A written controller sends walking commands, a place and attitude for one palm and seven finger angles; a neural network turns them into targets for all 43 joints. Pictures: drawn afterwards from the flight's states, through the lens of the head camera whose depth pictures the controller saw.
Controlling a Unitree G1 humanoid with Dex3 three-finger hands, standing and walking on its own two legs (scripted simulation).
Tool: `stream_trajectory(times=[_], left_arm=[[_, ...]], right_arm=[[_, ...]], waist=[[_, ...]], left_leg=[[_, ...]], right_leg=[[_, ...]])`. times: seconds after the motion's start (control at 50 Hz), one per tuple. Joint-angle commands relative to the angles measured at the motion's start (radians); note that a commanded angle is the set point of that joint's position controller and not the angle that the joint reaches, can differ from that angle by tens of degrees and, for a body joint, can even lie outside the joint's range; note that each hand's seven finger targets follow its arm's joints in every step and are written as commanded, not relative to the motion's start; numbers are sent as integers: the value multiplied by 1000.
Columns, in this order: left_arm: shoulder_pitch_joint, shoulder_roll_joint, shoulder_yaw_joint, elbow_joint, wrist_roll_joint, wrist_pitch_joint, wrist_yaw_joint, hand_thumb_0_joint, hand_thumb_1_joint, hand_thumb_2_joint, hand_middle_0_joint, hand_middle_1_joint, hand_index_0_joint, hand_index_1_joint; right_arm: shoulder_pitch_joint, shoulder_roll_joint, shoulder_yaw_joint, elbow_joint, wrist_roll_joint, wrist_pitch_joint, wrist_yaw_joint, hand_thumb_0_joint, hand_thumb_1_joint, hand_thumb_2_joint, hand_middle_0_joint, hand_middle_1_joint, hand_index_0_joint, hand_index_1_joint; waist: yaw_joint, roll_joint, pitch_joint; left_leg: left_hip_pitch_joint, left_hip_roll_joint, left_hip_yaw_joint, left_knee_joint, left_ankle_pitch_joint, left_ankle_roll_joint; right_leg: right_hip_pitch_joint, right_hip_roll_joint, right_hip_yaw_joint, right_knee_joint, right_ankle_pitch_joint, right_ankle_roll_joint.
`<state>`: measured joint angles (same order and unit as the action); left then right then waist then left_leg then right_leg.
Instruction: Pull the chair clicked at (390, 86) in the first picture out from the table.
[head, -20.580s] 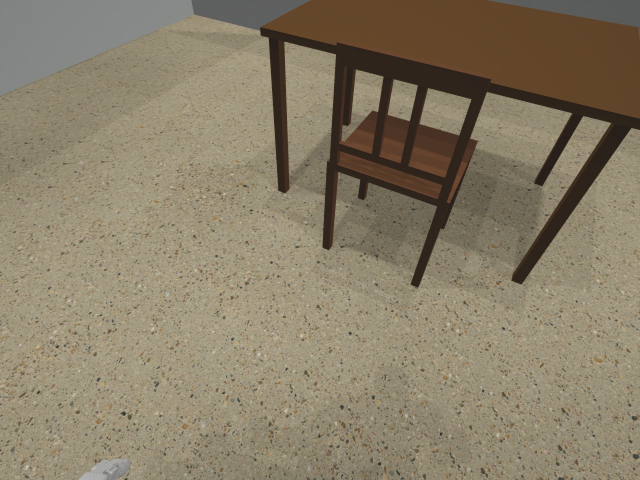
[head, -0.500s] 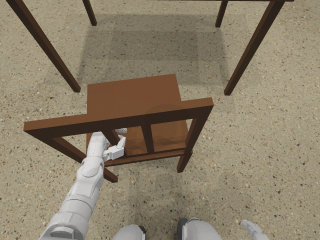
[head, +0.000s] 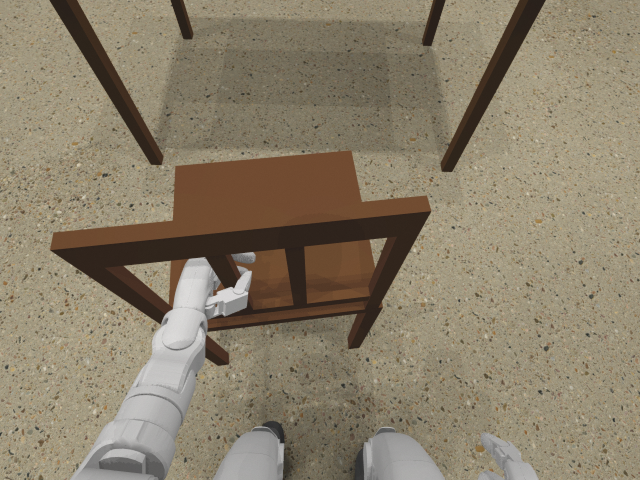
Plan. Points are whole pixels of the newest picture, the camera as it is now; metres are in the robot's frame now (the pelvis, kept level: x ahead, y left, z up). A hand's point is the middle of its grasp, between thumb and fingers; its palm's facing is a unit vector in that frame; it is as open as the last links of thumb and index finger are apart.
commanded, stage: stop walking, hand still on the chair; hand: left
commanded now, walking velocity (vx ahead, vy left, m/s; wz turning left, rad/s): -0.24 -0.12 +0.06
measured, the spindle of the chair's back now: (233, 282) +0.36 +0.16 -0.11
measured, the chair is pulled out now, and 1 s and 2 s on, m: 0.48 0.60 0.60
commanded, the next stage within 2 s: open the thumb and straighten the fingers in 0.96 s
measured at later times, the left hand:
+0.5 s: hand (239, 359) +0.24 +0.12 -0.07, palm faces +0.06 -0.99 -0.15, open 5.4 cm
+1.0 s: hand (235, 380) +0.22 +0.13 -0.07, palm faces +0.07 -0.98 -0.17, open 5.6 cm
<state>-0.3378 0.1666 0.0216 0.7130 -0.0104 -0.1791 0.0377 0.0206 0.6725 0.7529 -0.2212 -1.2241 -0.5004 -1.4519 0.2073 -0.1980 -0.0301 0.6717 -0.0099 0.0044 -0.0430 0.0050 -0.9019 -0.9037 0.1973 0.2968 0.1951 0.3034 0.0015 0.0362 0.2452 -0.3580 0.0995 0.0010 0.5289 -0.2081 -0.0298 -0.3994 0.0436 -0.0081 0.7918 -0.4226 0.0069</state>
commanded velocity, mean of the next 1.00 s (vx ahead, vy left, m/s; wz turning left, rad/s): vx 0.06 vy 0.01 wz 0.00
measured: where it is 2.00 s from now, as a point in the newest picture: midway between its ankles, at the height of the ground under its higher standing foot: outside the picture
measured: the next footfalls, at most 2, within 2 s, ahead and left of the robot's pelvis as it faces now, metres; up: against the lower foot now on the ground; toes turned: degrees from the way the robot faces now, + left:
right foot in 0.08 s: +0.00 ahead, -0.14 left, +0.00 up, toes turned +0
left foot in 0.32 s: -0.07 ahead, +0.09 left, +0.00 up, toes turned +3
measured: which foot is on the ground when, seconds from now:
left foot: down 0.00-0.12, up 0.14-0.30, down 0.32-1.00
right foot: up 0.00-0.06, down 0.08-1.00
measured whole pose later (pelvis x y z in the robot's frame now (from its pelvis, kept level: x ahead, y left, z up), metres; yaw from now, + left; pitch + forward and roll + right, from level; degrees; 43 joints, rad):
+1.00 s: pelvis -0.06 -0.02 +0.00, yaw +1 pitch -1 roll -1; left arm -0.19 0.12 0.00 0.88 -0.04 -0.19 0.09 0.05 0.63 0.79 -0.27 -1.16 -0.50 -1.45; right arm 0.23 -0.24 -0.02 0.71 0.03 0.04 -0.10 0.01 -0.90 -0.90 0.20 0.30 0.20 0.30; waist -0.02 0.05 0.09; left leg -0.12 0.01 0.02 0.47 -0.33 0.01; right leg -0.21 0.00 -0.03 0.46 -0.22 0.00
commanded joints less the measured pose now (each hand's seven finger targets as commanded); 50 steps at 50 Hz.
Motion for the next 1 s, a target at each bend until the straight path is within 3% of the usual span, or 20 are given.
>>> stream_trajectory(times=[0.0, 0.04, 0.06, 0.08, 0.1, 0.12, 0.16, 0.2, 0.28, 0.32, 0.36, 0.4, 0.44, 0.5, 0.52, 0.56, 0.62, 0.74, 0.84, 0.98], left_arm=[[-277, 152, 30, -56, 40, -36, -10, 0, 900, 900, -500, -1450, -500, -1450], [-273, 159, 37, -14, 35, -48, -16, 0, 900, 900, -500, -1450, -500, -1450], [-255, 198, 52, -196, 31, -62, -19, 0, 900, 900, -500, -1450, -500, -1450], [-225, 218, 72, -184, 34, -59, -9, 0, 900, 900, -500, -1450, -500, -1450], [-217, 257, 99, -142, 27, -40, 4, 0, 900, 900, -500, -1450, -500, -1450], [-220, 291, 137, -102, 1, -20, 18, 0, 900, 900, -500, -1450, -500, -1450], [-236, 212, 100, -72, -7, -6, 24, 0, 900, 900, -500, -1450, -500, -1450], [-197, 221, 103, -72, 0, 5, 40, 0, 900, 900, -500, -1450, -500, -1450], [-188, 184, 94, -72, -11, 16, 64, 0, 900, 900, -500, -1450, -500, -1450], [-197, 148, 56, -77, -22, 33, 64, 0, 900, 900, -500, -1450, -500, -1450], [-213, 109, 24, -77, -12, 41, 61, 0, 900, 900, -500, -1450, -500, -1450], [-266, 126, 25, -121, -3, 30, 56, 0, 900, 900, -500, -1450, -500, -1450], [-202, 109, 25, -33, 11, 29, 56, 0, 900, 900, -500, -1450, -500, -1450], [-190, 105, 9, 2, -1, 17, 40, 0, 900, 900, -500, -1450, -500, -1450], [-187, 96, 1, 29, -4, 14, 44, 0, 900, 900, -500, -1450, -500, -1450], [-210, 74, -26, 32, -12, 9, 46, 0, 900, 900, -500, -1450, -500, -1450], [-151, 90, -12, 29, -8, -4, 58, 0, 900, 900, -500, -1450, -500, -1450], [-55, 100, 6, 54, -6, -26, 56, 0, 900, 900, -500, -1450, -500, -1450], [-32, 101, 0, 46, -5, -40, 57, 0, 900, 900, -500, -1450, -500, -1450], [-29, 89, -8, 41, -8, -31, 60, 0, 900, 900, -500, -1450, -500, -1450]], right_arm=[[71, -169, -60, -40, -7, -39, -18, 0, -900, -900, 200, 300, 200, 300], [58, -167, -57, -33, 9, -35, -24, 0, -900, -900, 200, 300, 200, 300], [41, -159, -58, -83, 22, -32, -19, 0, -900, -900, 200, 300, 200, 300], [22, -145, -45, -91, 36, -30, -19, 0, -900, -900, 200, 300, 200, 300], [49, -148, -48, -91, 53, -24, -26, 0, -900, -900, 200, 300, 200, 300], [32, -158, -62, -101, 66, -18, -35, 0, -900, -900, 200, 300, 200, 300], [-27, -144, -40, -108, 64, -18, -41, 0, -900, -900, 200, 300, 200, 300], [-32, -138, -16, -93, 58, -12, -34, 0, -900, -900, 200, 300, 200, 300], [-2, -143, -18, -94, 48, -8, -60, 0, -900, -900, 200, 300, 200, 300], [21, -161, -29, -87, 45, -7, -67, 0, -900, -900, 200, 300, 200, 300], [15, -160, -27, -99, 44, -5, -65, 0, -900, -900, 200, 300, 200, 300], [-8, -154, -24, -99, 28, -4, -44, 0, -900, -900, 200, 300, 200, 300], [23, -167, -30, -87, 39, 9, -28, 0, -900, -900, 200, 300, 200, 300], [72, -191, -41, -92, 52, 16, -26, 0, -900, -900, 200, 300, 200, 300], [55, -180, -38, -92, 56, 18, -32, 0, -900, -900, 200, 300, 200, 300], [59, -165, -31, -73, 55, 16, -38, 0, -900, -900, 200, 300, 200, 300], [49, -159, -19, -61, 41, 1, -42, 0, -900, -900, 200, 300, 200, 300], [54, -162, -24, -50, 39, -11, -50, 0, -900, -900, 200, 300, 200, 300], [47, -153, -19, -45, 38, -7, -59, 0, -900, -900, 200, 300, 200, 300], [26, -152, -19, -67, 41, 9, -65, 0, -900, -900, 200, 300, 200, 300]], waist=[[-50, 174, -472], [-44, 181, -469], [-33, 173, -492], [-35, 98, -493], [-36, -73, -521], [-37, -293, -504], [-19, -211, -469], [-31, -47, -473], [-26, -133, -460], [-28, -80, -421], [-33, 135, -445], [-36, 295, -400], [-12, 145, -360], [-33, -114, -403], [-35, -129, -390], [-32, -67, -339], [-20, 120, -312], [-22, -118, -361], [-25, -35, -382], [-24, -48, -377]], left_leg=[[431, 213, -204, -6, 605, 115], [395, 191, -184, 44, 539, 104], [349, 156, -146, 89, 427, 90], [298, 94, -79, 168, 291, 66], [194, 3, 0, 245, 44, 26], [63, -58, -9, 355, -237, 1], [-8, -51, -87, 481, -273, 11], [-7, -61, -68, 400, -249, 19], [83, -67, -5, -15, -82, 32], [209, -20, -12, -192, 120, 48], [309, 57, -80, -158, 386, 91], [302, 115, -207, -151, 426, 152], [243, 106, -198, -109, 290, 149], [187, 8, -98, -7, 176, 74], [154, -10, -71, -50, -20, 59], [180, -24, -40, -106, -141, 59], [208, 36, -97, -186, -31, 88], [213, 20, -62, -77, 216, 58], [237, 17, -46, -88, 258, 45], [250, 23, -59, -105, 238, 48]], right_leg=[[40, -31, 30, -322, 65, -9], [121, -44, 25, -473, 225, -7], [210, -69, 30, -527, 329, -4], [256, -119, 47, -545, 437, -15], [304, -203, 97, -492, 536, -61], [324, -303, 211, -431, 644, -117], [319, -333, 180, -359, 698, -162], [340, -331, 162, -303, 740, -165], [386, -276, 163, -226, 671, -111], [319, -216, 134, -186, 486, -62], [236, -114, 39, -107, 385, -23], [153, -87, -17, -130, 30, -9], [215, -79, -20, -288, 47, -14], [397, -130, 56, -430, 378, -19], [358, -167, 109, -422, 235, -40], [236, -168, 129, -409, 6, -64], [176, -93, 42, -319, 63, -36], [330, -157, 105, -382, 493, -38], [338, -180, 108, -353, 614, -44], [308, -169, 100, -372, 527, -42]])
